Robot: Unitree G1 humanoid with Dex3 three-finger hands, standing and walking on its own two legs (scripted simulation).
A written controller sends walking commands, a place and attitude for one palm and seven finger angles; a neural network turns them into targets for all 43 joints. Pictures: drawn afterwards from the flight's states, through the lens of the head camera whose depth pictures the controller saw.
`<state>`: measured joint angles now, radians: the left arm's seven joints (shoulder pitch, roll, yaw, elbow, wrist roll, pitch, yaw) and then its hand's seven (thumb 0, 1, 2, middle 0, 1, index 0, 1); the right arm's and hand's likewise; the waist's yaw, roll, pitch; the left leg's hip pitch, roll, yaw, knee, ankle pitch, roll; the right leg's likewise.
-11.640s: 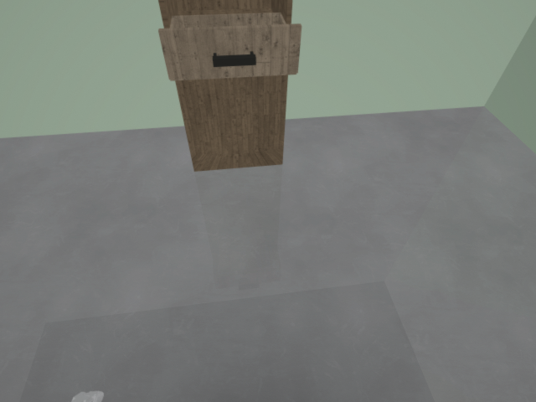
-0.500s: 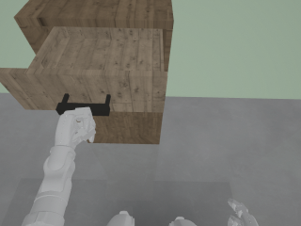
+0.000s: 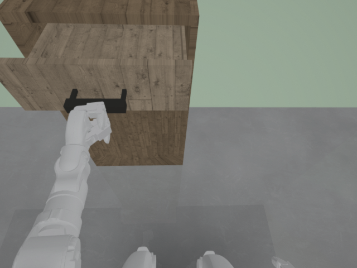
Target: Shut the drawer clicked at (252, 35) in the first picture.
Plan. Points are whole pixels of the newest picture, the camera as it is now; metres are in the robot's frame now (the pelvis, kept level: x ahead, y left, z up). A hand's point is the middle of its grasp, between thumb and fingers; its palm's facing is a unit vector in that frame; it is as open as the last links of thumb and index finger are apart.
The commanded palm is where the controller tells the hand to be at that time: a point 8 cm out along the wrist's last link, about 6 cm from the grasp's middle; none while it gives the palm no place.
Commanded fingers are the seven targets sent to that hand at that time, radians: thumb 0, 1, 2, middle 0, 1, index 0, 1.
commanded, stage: push the drawer shut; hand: left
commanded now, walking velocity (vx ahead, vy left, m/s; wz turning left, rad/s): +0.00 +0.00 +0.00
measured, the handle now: (97, 99) +0.50 +0.20 +0.06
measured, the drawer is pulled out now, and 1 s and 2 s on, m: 0.16 0.03 0.00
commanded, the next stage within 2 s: pull the fist back off the drawer in 1.56 s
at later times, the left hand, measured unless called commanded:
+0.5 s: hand (113, 105) +0.48 +0.16 +0.06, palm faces +0.03 -1.00 -0.05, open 3.2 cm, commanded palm +0.47 +0.20 +0.06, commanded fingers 0.00 0.90 0.90 -1.40 -1.60 -1.40 -1.60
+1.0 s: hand (113, 87) +0.54 +0.16 +0.06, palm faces +0.02 -1.00 -0.04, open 3.2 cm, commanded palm +0.53 +0.21 +0.06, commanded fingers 0.00 0.90 0.90 -1.40 -1.60 -1.40 -1.60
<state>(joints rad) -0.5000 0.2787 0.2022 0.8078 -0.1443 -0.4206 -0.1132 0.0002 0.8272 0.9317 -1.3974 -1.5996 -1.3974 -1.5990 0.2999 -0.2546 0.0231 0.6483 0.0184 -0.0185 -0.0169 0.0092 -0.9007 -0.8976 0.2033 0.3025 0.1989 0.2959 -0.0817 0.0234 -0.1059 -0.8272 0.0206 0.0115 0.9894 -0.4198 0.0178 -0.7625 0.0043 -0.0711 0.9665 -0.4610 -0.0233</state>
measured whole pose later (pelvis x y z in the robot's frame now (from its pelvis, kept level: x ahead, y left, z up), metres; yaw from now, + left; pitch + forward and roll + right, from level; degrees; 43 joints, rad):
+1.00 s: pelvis +0.00 +0.00 -0.02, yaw -2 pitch +23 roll -3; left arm -0.97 0.52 0.39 1.24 -0.03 -0.40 -0.15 0.03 0.80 0.91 -1.40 -1.60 -1.40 -1.60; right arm 0.40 -0.27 0.04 0.65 -0.03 0.06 0.01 0.00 -0.90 -0.90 0.20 0.30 0.20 0.30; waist -0.21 0.04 -0.11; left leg -1.03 0.05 0.00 1.08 -0.45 0.02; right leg -0.95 0.04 -0.08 1.01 -0.46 -0.02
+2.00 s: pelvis -0.02 +0.01 -0.04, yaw -3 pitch +27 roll -6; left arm -1.26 0.68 0.37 1.37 0.04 -0.30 -0.12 0.06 0.72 0.94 -1.40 -1.60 -1.40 -1.60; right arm 0.45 -0.27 0.09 0.64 -0.06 0.02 0.02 0.00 -0.90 -0.90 0.20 0.30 0.20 0.30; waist -0.29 0.05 -0.09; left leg -1.22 0.06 -0.04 1.17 -0.43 0.03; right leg -1.11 0.04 -0.11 1.07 -0.43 -0.02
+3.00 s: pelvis +0.04 +0.01 +0.03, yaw +0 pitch +8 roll -2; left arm -0.21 0.30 0.21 0.39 -0.22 -0.19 -0.17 0.02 0.90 0.90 -1.40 -1.60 -1.40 -1.60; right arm 0.25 -0.26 0.02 0.55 0.05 0.04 -0.02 0.01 -0.90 -0.90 0.20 0.30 0.20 0.30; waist -0.03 0.05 -0.12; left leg -0.53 0.02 0.02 0.78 -0.40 0.02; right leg -0.45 0.02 -0.05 0.72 -0.41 -0.01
